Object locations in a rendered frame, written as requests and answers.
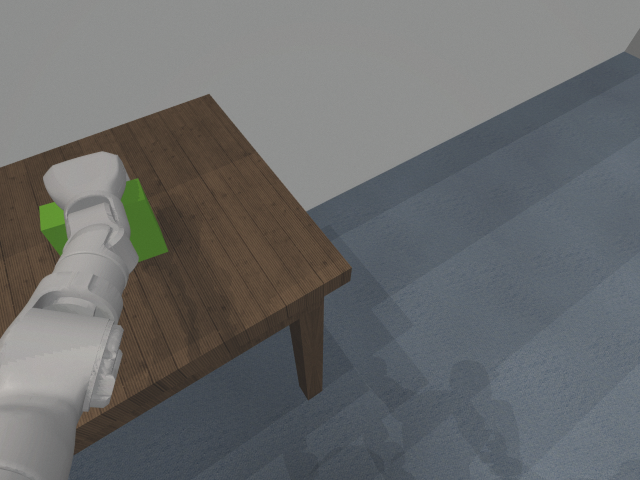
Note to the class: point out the left robot upper arm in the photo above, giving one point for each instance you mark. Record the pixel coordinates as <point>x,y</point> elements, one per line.
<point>56,367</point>

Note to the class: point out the left robot forearm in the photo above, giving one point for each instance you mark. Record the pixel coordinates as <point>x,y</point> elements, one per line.
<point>93,270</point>

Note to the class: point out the table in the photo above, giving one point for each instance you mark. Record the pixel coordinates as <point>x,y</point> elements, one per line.
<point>244,259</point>

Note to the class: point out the sponge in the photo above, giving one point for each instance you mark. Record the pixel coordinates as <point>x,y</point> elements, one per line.
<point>146,236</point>

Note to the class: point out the left robot hand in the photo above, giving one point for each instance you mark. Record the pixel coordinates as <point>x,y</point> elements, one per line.
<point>101,171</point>

